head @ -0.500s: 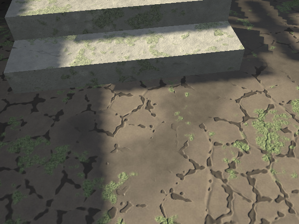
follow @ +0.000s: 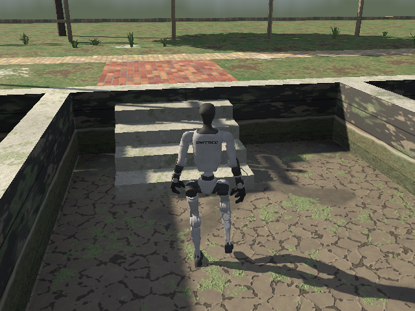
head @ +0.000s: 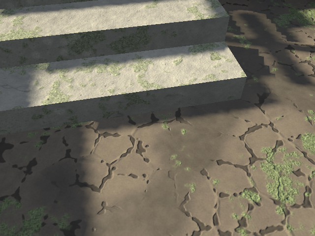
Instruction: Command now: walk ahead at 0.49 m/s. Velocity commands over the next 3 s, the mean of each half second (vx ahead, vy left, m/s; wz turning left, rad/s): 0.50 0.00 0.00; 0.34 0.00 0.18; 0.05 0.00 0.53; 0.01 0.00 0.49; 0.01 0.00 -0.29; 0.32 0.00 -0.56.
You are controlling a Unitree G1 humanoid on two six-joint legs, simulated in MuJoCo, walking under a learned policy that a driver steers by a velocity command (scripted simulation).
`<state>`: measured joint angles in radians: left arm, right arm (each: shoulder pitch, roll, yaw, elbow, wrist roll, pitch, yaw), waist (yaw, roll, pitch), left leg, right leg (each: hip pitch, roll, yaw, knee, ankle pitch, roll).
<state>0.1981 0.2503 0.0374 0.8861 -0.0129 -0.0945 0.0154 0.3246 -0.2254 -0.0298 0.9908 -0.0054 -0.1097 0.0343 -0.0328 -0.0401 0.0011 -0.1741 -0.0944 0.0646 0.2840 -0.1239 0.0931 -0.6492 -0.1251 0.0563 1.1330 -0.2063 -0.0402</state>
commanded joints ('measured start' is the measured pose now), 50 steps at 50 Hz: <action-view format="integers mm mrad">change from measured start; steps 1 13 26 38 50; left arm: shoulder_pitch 33 -185 96 194 152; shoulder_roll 42 79 108 136 75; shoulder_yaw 12 17 33 36 20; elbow -42 -130 -1 78 0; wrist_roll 12 -9 19 14 57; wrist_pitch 6 -27 -30 14 90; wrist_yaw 6 -47 -41 3 3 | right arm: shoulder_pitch -40 88 -61 -355 -134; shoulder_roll -133 -189 -91 -72 -146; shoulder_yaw -22 -40 -29 -17 -54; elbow -56 -6 -102 -203 -164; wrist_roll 2 26 14 17 -12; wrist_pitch -16 32 31 10 75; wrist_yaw -20 -39 -41 6 -32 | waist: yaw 47 8 13 72 72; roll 76 118 -14 -42 111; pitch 53 45 4 49 -123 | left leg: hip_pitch -94 191 -524 -421 -86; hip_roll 284 347 241 149 275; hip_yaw -217 -187 -119 -53 -342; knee -203 -9 757 263 31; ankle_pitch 66 199 -6 193 467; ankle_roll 172 85 -62 -29 168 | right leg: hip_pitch -29 129 504 666 236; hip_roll -43 68 -92 -100 97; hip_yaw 3 -70 91 -68 -33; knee -146 -636 -997 -886 -7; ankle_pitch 153 117 324 564 -238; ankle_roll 27 -26 -192 -110 45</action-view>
